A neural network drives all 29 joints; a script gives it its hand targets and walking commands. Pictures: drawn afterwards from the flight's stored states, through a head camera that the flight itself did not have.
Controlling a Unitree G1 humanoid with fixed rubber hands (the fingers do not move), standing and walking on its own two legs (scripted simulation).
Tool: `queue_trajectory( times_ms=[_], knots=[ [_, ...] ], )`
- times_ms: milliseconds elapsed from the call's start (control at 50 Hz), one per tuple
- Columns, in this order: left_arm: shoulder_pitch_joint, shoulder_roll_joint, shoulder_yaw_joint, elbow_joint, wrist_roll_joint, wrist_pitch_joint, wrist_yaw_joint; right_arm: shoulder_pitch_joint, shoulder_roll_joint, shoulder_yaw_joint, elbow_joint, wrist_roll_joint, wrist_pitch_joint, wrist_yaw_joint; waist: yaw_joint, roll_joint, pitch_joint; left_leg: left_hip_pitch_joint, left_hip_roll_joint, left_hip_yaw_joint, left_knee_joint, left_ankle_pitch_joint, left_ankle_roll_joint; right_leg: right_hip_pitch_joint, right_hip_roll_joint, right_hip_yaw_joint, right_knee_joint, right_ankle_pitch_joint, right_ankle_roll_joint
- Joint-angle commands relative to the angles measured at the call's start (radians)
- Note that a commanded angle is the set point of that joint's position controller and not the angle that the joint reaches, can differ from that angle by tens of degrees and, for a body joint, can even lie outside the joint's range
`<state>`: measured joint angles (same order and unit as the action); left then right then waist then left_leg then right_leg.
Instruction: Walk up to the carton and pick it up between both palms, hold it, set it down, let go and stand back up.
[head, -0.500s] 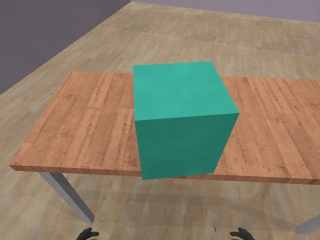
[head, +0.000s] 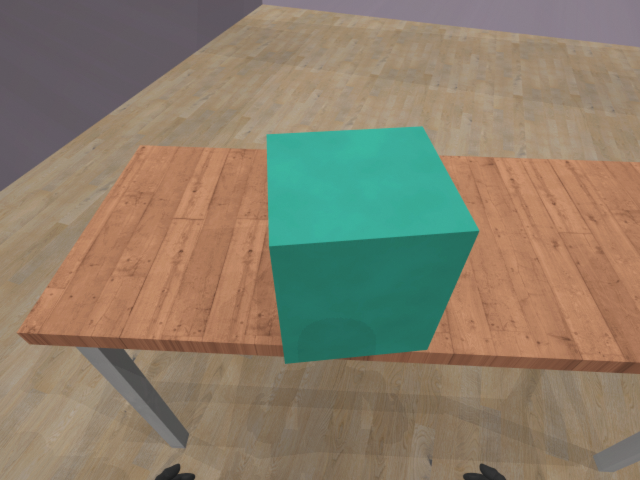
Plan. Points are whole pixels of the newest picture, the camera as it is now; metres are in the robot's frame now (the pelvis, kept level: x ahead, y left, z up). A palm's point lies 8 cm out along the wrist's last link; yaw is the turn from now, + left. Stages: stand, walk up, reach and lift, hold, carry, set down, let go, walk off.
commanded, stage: stand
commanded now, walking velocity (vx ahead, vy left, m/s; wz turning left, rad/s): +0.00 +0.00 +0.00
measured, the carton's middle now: (351, 248) +0.42 -0.03 +0.07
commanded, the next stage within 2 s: walk up in 1.62 s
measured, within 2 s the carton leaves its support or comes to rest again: neither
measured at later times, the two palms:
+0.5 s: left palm out of the picture +0.08 +0.23 -0.11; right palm out of the picture +0.09 -0.23 -0.11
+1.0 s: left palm out of the picture +0.02 +0.22 -0.12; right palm out of the picture +0.02 -0.24 -0.13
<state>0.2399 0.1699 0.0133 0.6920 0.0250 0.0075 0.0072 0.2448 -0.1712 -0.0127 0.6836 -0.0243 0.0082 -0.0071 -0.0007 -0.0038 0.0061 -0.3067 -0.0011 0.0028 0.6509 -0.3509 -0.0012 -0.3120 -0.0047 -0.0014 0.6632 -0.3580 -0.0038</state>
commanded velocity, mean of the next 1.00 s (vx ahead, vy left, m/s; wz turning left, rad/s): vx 0.00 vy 0.00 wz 0.00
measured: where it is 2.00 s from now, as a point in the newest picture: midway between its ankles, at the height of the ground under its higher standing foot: outside the picture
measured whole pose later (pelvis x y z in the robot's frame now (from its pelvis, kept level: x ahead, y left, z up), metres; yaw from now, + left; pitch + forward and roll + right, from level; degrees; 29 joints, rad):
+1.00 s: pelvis +0.00 -0.01 +0.01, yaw +0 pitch -3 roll +0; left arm 0.28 0.15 0.04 0.99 0.01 0.00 0.03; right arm 0.29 -0.16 -0.03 0.99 -0.01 0.01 -0.04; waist 0.00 0.01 0.05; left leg -0.18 0.01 -0.01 0.49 -0.27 -0.01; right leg -0.18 0.01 0.00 0.51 -0.28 -0.01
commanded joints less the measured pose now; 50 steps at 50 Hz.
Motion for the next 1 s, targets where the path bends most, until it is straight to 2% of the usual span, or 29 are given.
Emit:
queue_trajectory(
  times_ms=[0, 100, 120, 160, 180, 200, 220, 280, 300, 320, 340, 400, 420, 480, 500, 520, 540, 600, 660, 680, 720, 740, 760, 780, 800, 860, 900, 940, 980],
  knots=[
    [-0.004, 0.090, 0.026, -0.071, 0.000, -0.016, 0.004, -0.003, -0.086, -0.026, -0.068, 0.000, -0.015, -0.004, 0.000, 0.000, -0.037, 0.016, 0.043, -0.055, -0.112, 0.203, 0.037, 0.011, -0.045, 0.063, -0.138, 0.204, -0.035],
    [0.001, 0.089, 0.029, -0.059, -0.001, -0.016, 0.006, 0.002, -0.086, -0.029, -0.056, 0.001, -0.015, -0.006, 0.000, 0.000, -0.034, 0.021, 0.044, -0.057, -0.117, 0.210, 0.039, 0.017, -0.046, 0.065, -0.143, 0.211, -0.036],
    [0.005, 0.090, 0.033, -0.051, -0.006, -0.018, 0.004, -0.008, -0.098, -0.031, -0.050, 0.004, -0.015, -0.011, 0.005, 0.022, -0.034, 0.039, 0.053, -0.075, -0.127, 0.216, 0.045, 0.009, -0.033, 0.061, -0.137, 0.193, -0.034],
    [0.024, 0.075, 0.030, -0.030, -0.008, -0.016, 0.008, 0.014, -0.095, -0.030, -0.033, 0.002, -0.016, -0.010, -0.002, 0.011, -0.035, 0.042, 0.055, -0.074, -0.126, 0.238, 0.048, 0.032, -0.040, 0.063, -0.140, 0.219, -0.031],
    [0.022, 0.095, 0.034, -0.029, -0.009, -0.016, 0.009, 0.008, -0.093, -0.033, -0.037, 0.005, -0.018, -0.010, 0.002, -0.013, -0.046, 0.054, 0.053, -0.071, -0.124, 0.253, 0.046, 0.033, -0.038, 0.058, -0.142, 0.229, -0.031],
    [0.008, 0.091, 0.035, -0.031, -0.010, -0.016, 0.012, 0.017, -0.104, -0.033, -0.028, 0.003, -0.020, -0.012, -0.006, 0.031, -0.059, 0.059, 0.057, -0.075, -0.132, 0.244, 0.049, 0.039, -0.032, 0.055, -0.141, 0.215, -0.028],
    [0.019, 0.086, 0.035, -0.025, -0.010, -0.018, 0.010, 0.000, -0.104, -0.036, -0.026, 0.003, -0.020, -0.013, 0.002, 0.034, -0.049, 0.065, 0.054, -0.072, -0.129, 0.249, 0.047, 0.039, -0.031, 0.054, -0.145, 0.218, -0.021],
    [0.021, 0.083, 0.036, -0.004, -0.007, -0.014, 0.010, 0.023, -0.101, -0.035, -0.004, 0.003, -0.015, -0.017, -0.005, 0.004, -0.018, 0.045, 0.056, -0.073, -0.133, 0.265, 0.045, 0.052, -0.034, 0.057, -0.152, 0.244, -0.026],
    [0.021, 0.086, 0.039, -0.001, -0.007, -0.015, 0.011, 0.026, -0.087, -0.032, 0.000, 0.003, -0.016, -0.019, -0.005, 0.023, -0.010, 0.028, 0.060, -0.075, -0.140, 0.271, 0.046, 0.071, -0.040, 0.060, -0.145, 0.259, -0.027],
    [0.031, 0.087, 0.041, 0.006, -0.007, -0.015, 0.012, 0.003, -0.080, -0.030, 0.000, 0.007, -0.014, -0.021, 0.008, 0.022, -0.004, 0.041, 0.055, -0.071, -0.134, 0.282, 0.043, 0.057, -0.042, 0.060, -0.155, 0.270, -0.033],
    [0.029, 0.094, 0.044, 0.016, -0.007, -0.014, 0.014, 0.028, -0.074, -0.028, 0.013, 0.006, -0.015, -0.021, -0.002, 0.026, 0.002, 0.040, 0.057, -0.075, -0.143, 0.274, 0.046, 0.057, -0.045, 0.066, -0.159, 0.264, -0.034],
    [0.043, 0.078, 0.042, 0.043, -0.005, -0.012, 0.019, 0.038, -0.097, -0.036, 0.036, 0.004, -0.018, -0.022, -0.002, -0.016, 0.004, 0.054, 0.064, -0.082, -0.142, 0.268, 0.050, 0.070, -0.044, 0.067, -0.181, 0.264, -0.036],
    [0.045, 0.083, 0.042, 0.048, -0.008, -0.011, 0.018, 0.029, -0.091, -0.036, 0.039, 0.004, -0.016, -0.020, -0.003, 0.005, 0.010, 0.052, 0.056, -0.077, -0.151, 0.246, 0.049, 0.071, -0.042, 0.068, -0.181, 0.254, -0.033],
    [0.034, 0.071, 0.041, 0.073, -0.008, -0.012, 0.019, 0.041, -0.088, -0.038, 0.066, 0.006, -0.011, -0.024, -0.006, -0.037, 0.040, 0.068, 0.046, -0.065, -0.153, 0.205, 0.038, 0.036, -0.053, 0.082, -0.219, 0.218, -0.046],
    [0.045, 0.077, 0.044, 0.073, -0.010, -0.013, 0.019, 0.038, -0.096, -0.039, 0.071, 0.005, -0.008, -0.025, -0.001, -0.025, 0.032, 0.075, 0.049, -0.066, -0.159, 0.213, 0.040, 0.046, -0.056, 0.088, -0.214, 0.219, -0.046],
    [0.020, 0.088, 0.046, 0.081, -0.005, -0.014, 0.020, 0.039, -0.081, -0.040, 0.079, 0.006, -0.008, -0.024, -0.012, -0.036, 0.026, 0.075, 0.048, -0.065, -0.161, 0.211, 0.038, 0.062, -0.056, 0.082, -0.221, 0.232, -0.044],
    [0.022, 0.094, 0.052, 0.083, -0.009, -0.015, 0.021, 0.039, -0.081, -0.034, 0.082, 0.005, -0.012, -0.022, -0.009, 0.002, 0.007, 0.076, 0.048, -0.069, -0.169, 0.229, 0.041, 0.073, -0.058, 0.087, -0.215, 0.240, -0.045],
    [0.058, 0.088, 0.048, 0.118, -0.010, -0.020, 0.021, 0.029, -0.090, -0.042, 0.111, 0.006, -0.009, -0.027, 0.002, 0.010, 0.011, 0.110, 0.048, -0.060, -0.171, 0.232, 0.039, 0.060, -0.061, 0.095, -0.239, 0.223, -0.048],
    [0.057, 0.085, 0.050, 0.145, -0.011, -0.017, 0.025, 0.056, -0.075, -0.039, 0.144, 0.008, -0.012, -0.029, -0.004, 0.015, 0.032, 0.082, 0.056, -0.075, -0.199, 0.206, 0.046, 0.079, -0.056, 0.088, -0.233, 0.215, -0.047],
    [0.064, 0.099, 0.055, 0.158, -0.009, -0.016, 0.025, 0.068, -0.078, -0.037, 0.155, 0.010, -0.012, -0.028, -0.003, -0.002, 0.038, 0.084, 0.055, -0.074, -0.203, 0.199, 0.043, 0.079, -0.051, 0.086, -0.238, 0.203, -0.045],
    [0.068, 0.096, 0.056, 0.172, -0.010, -0.012, 0.026, 0.066, -0.077, -0.039, 0.174, 0.011, -0.014, -0.029, -0.001, 0.005, 0.053, 0.072, 0.058, -0.082, -0.217, 0.195, 0.043, 0.089, -0.050, 0.084, -0.241, 0.202, -0.042],
    [0.049, 0.078, 0.051, 0.183, -0.011, -0.012, 0.026, 0.074, -0.092, -0.045, 0.187, 0.008, -0.015, -0.031, -0.007, -0.028, 0.063, 0.087, 0.055, -0.073, -0.214, 0.205, 0.036, 0.073, -0.057, 0.090, -0.260, 0.204, -0.043],
    [0.059, 0.081, 0.049, 0.190, -0.010, -0.014, 0.025, 0.079, -0.097, -0.046, 0.196, 0.007, -0.014, -0.031, -0.008, -0.010, 0.060, 0.093, 0.054, -0.072, -0.216, 0.197, 0.037, 0.075, -0.059, 0.091, -0.267, 0.206, -0.045],
    [0.077, 0.074, 0.050, 0.206, -0.010, -0.015, 0.026, 0.071, -0.086, -0.040, 0.208, 0.005, -0.011, -0.033, 0.005, -0.003, 0.047, 0.103, 0.057, -0.070, -0.223, 0.208, 0.039, 0.086, -0.056, 0.089, -0.262, 0.206, -0.044],
    [0.082, 0.081, 0.051, 0.214, -0.012, -0.017, 0.025, 0.072, -0.091, -0.043, 0.213, 0.009, -0.012, -0.030, -0.001, 0.001, 0.031, 0.126, 0.060, -0.071, -0.221, 0.208, 0.041, 0.085, -0.056, 0.090, -0.268, 0.209, -0.044],
    [0.056, 0.073, 0.046, 0.239, -0.014, -0.020, 0.027, 0.089, -0.063, -0.038, 0.249, 0.013, -0.007, -0.031, -0.010, -0.031, 0.065, 0.114, 0.057, -0.070, -0.230, 0.190, 0.032, 0.076, -0.067, 0.101, -0.296, 0.188, -0.050],
    [0.064, 0.062, 0.044, 0.255, -0.014, -0.018, 0.026, 0.073, -0.062, -0.034, 0.262, 0.009, -0.007, -0.033, 0.000, 0.007, 0.076, 0.114, 0.058, -0.069, -0.243, 0.185, 0.034, 0.071, -0.067, 0.108, -0.297, 0.174, -0.050],
    [0.074, 0.079, 0.044, 0.274, -0.013, -0.014, 0.028, 0.087, -0.054, -0.027, 0.284, 0.009, -0.010, -0.030, -0.001, 0.008, 0.095, 0.074, 0.060, -0.075, -0.264, 0.155, 0.036, 0.092, -0.056, 0.091, -0.289, 0.164, -0.039],
    [0.080, 0.050, 0.037, 0.296, -0.011, -0.013, 0.031, 0.093, -0.058, -0.030, 0.301, 0.009, -0.013, -0.032, 0.003, -0.028, 0.074, 0.095, 0.062, -0.072, -0.255, 0.205, 0.034, 0.115, -0.066, 0.096, -0.293, 0.204, -0.041]
  ],
)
